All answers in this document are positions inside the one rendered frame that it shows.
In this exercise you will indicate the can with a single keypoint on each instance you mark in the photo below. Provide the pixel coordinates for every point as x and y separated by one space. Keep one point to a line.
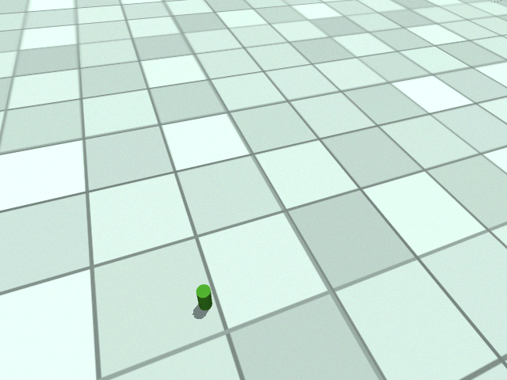
204 297

